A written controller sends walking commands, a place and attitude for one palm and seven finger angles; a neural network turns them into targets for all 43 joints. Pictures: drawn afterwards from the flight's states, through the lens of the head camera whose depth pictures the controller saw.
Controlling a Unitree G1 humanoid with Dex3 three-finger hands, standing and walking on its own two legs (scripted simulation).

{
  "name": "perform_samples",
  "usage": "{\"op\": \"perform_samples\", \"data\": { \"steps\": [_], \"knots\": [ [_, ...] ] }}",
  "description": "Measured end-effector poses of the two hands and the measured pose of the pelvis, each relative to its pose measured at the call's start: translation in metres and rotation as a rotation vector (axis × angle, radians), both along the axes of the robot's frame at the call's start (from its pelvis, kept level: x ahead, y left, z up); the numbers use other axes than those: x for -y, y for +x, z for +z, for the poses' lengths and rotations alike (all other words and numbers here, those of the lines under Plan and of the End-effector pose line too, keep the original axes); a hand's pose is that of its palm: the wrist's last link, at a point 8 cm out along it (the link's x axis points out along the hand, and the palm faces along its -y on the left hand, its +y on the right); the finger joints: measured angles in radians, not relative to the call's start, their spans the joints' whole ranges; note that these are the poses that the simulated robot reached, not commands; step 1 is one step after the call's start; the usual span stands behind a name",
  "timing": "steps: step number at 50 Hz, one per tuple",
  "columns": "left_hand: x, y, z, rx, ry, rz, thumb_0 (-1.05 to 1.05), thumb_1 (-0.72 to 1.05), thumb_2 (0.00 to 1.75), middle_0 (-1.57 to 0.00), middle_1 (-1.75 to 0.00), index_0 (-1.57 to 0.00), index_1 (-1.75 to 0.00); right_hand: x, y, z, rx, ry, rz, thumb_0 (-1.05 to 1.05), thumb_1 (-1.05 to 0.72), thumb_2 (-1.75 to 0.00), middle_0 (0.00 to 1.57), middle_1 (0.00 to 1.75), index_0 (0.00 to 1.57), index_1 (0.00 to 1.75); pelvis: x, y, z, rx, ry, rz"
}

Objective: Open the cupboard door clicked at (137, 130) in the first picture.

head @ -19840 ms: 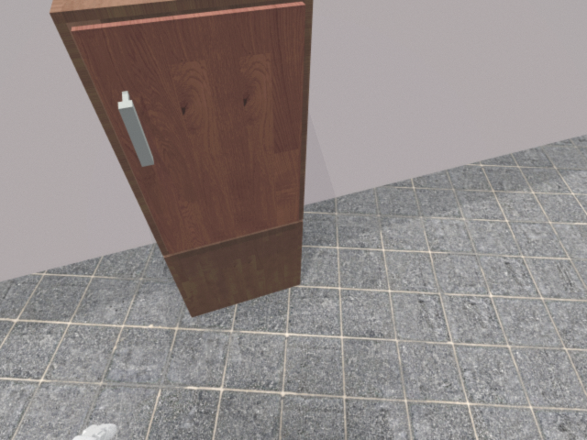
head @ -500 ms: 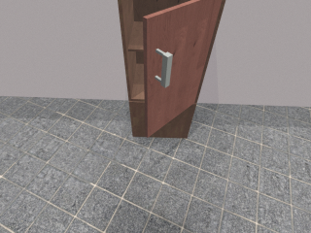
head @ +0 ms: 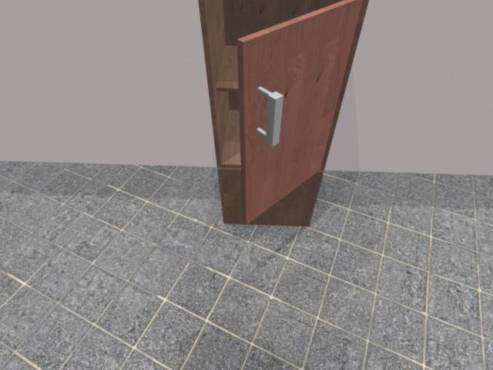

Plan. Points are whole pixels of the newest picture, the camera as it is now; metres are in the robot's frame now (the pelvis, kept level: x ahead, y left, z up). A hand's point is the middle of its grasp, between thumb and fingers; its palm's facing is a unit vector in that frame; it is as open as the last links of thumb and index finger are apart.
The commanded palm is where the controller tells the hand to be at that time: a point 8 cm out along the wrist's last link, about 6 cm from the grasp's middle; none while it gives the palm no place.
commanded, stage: let the arm hang, fingers relaxed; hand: left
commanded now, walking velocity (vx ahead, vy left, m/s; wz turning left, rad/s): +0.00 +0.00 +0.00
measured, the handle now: (267, 116) +0.62 -0.01 +0.08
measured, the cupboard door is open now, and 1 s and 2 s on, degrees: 44 44 44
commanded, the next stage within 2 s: look to check the result in 0.32 s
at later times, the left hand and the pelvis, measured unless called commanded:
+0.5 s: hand out of the picture +0.00 +0.16 -0.17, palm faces +0.05 -0.98 -0.18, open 7.4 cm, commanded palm none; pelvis +0.01 +0.00 +0.00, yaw +0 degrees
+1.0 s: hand out of the picture +0.03 +0.15 -0.17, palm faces +0.05 -0.98 -0.18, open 7.4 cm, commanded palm none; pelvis +0.03 -0.01 +0.00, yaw +0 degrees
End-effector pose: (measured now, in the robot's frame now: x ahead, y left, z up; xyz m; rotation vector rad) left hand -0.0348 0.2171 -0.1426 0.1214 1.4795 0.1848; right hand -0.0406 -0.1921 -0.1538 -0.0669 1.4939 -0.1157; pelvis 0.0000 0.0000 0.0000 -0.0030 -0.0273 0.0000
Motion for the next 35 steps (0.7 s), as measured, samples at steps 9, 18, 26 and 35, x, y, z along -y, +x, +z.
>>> {"op": "perform_samples", "data": {
  "steps": [9, 18, 26, 35],
  "knots": [
    [0.014, 0.026, -0.005, 0.066, -0.031, -0.013, 0.01, 0.92, 0.90, -0.20, -0.29, -0.20, -0.30, 0.004, 0.013, 0.001, 0.039, -0.017, -0.009, 0.00, -0.91, -0.90, 0.20, 0.29, 0.20, 0.30, 0.001, 0.004, 0.000, 0.000, 0.001, -0.002],
    [0.012, 0.028, -0.004, 0.053, -0.025, -0.004, 0.01, 0.92, 0.90, -0.20, -0.29, -0.20, -0.30, 0.013, 0.023, 0.004, 0.042, -0.038, 0.002, 0.00, -0.91, -0.90, 0.20, 0.29, 0.20, 0.30, 0.003, 0.009, 0.000, -0.003, 0.001, 0.001],
    [0.010, 0.027, -0.002, 0.029, -0.014, -0.001, 0.00, 0.91, 0.90, -0.20, -0.29, -0.20, -0.30, 0.019, 0.032, 0.004, 0.037, -0.043, 0.011, 0.00, -0.91, -0.90, 0.20, 0.29, 0.20, 0.30, 0.005, 0.015, 0.002, -0.003, 0.003, 0.001],
    [0.012, 0.036, 0.000, 0.029, -0.012, -0.008, 0.00, 0.91, 0.90, -0.20, -0.29, -0.20, -0.30, 0.023, 0.046, 0.004, 0.047, -0.043, 0.018, 0.00, -0.91, -0.90, 0.20, 0.29, 0.20, 0.30, 0.008, 0.022, 0.003, -0.001, 0.004, -0.002]
  ]
}}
